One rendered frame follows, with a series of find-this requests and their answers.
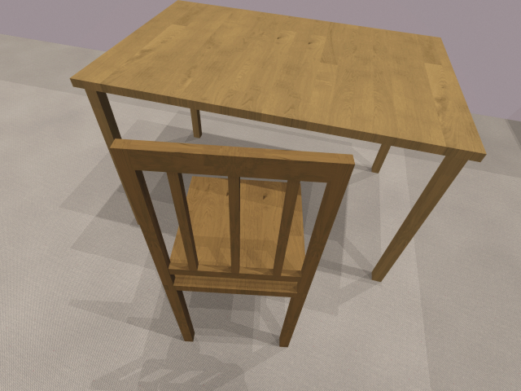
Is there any chair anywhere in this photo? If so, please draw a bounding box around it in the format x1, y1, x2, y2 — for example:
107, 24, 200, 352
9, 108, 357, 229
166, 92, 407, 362
110, 138, 355, 347

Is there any table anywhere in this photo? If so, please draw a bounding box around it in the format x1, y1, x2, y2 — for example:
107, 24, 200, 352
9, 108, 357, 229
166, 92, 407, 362
70, 0, 487, 282

